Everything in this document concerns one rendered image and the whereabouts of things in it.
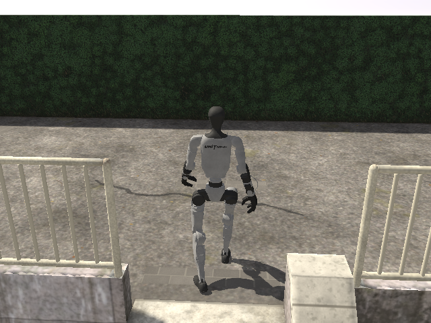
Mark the robot right hand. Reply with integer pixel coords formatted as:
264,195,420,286
242,195,257,213

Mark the left robot shin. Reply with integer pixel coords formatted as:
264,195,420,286
193,233,205,283

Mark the robot right forearm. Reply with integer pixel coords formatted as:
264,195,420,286
240,164,255,196

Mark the right robot upper arm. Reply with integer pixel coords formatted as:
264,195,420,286
230,135,247,174

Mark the robot left forearm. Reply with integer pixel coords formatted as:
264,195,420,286
182,161,192,180

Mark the left robot upper arm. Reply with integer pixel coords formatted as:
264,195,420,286
185,135,202,170

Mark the robot left hand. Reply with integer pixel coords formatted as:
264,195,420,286
181,176,197,187

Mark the left robot foot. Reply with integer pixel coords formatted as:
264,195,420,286
193,275,208,293

